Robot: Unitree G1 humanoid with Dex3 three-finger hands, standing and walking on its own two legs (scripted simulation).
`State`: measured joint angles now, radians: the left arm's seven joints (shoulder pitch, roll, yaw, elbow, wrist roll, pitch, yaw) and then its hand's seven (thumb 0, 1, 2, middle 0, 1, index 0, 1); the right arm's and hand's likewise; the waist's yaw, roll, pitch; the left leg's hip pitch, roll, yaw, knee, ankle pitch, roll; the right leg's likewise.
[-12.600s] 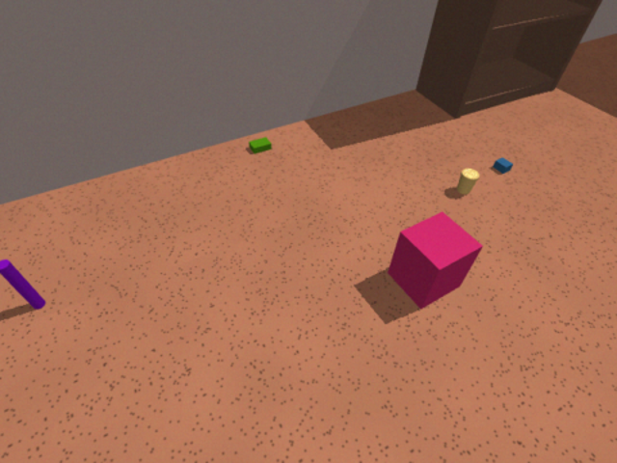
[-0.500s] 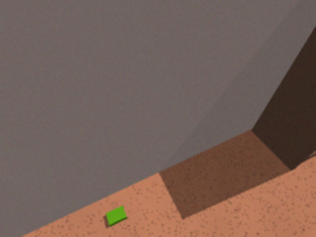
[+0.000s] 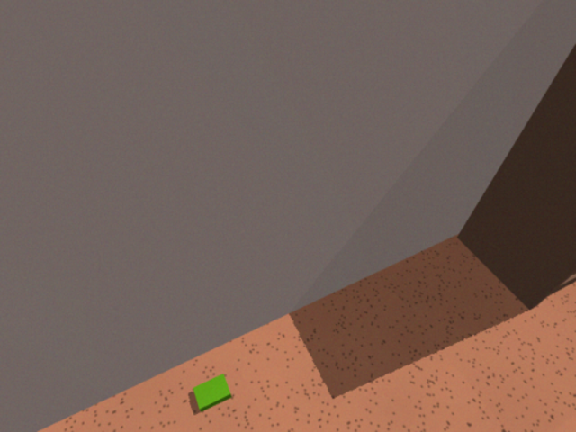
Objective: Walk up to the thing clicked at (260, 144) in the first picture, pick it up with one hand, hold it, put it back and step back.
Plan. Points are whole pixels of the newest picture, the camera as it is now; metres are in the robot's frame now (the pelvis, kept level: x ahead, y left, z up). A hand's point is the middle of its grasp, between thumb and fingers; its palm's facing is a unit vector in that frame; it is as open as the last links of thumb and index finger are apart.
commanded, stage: rise first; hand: left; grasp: from above
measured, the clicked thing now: (212, 392) +0.40 +0.23 -0.77
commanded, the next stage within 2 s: none
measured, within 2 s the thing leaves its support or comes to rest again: neither
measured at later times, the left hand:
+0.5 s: hand out of the picture +0.12 +0.26 -0.20, palm faces -0.11 -0.89 -0.44, open 12.5 cm
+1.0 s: hand out of the picture +0.11 +0.28 -0.29, palm faces -0.28 -0.74 -0.61, open 14.2 cm
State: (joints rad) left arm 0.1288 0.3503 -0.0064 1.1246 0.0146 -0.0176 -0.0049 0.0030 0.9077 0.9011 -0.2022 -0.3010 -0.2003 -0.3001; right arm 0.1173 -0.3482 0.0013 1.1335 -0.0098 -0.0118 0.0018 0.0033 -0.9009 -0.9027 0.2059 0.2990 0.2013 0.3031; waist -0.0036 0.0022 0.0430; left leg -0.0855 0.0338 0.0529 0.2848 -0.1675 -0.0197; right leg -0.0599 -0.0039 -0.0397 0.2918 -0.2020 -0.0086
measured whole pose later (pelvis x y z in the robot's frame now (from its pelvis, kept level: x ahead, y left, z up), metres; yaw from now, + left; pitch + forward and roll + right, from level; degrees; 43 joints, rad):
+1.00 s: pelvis -0.03 +0.02 -0.13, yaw +1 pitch +23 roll -2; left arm 0.14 0.31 0.09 0.60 0.44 0.17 0.14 -0.01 -0.58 0.96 -0.15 -1.00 -0.14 -1.01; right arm 0.16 -0.24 -0.03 0.57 0.00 -0.17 -0.03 0.01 -0.94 -0.91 0.21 0.30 0.20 0.30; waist -0.02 0.00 -0.16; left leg -1.15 0.04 0.01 1.32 -0.57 0.01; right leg -1.09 -0.03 -0.05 1.29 -0.60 0.01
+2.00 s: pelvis -0.11 +0.02 -0.42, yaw -6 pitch +35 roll -6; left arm -0.90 0.56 0.20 1.50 0.92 0.16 0.53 0.00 -0.48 0.97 -0.16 -0.98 -0.16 -0.98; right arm 0.12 -0.25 0.01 0.88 -0.14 -0.22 0.15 0.00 -0.89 -0.90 0.20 0.30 0.20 0.30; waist -0.18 0.02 -0.12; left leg -2.26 0.08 -0.06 2.27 -0.64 0.04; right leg -2.17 -0.01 -0.08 2.23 -0.68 0.00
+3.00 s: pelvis -0.11 +0.01 -0.47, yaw -8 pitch +33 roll -7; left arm -0.99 0.68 0.28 1.61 0.99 0.08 0.55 0.00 -0.40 0.87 -0.23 -0.93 -0.23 -0.93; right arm 0.13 -0.29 0.07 0.84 -0.17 -0.24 0.27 0.00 -0.91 -0.91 0.20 0.30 0.20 0.30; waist -0.23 -0.01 -0.01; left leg -2.37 0.09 -0.12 2.45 -0.67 0.02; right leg -2.28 0.01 -0.12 2.38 -0.69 -0.01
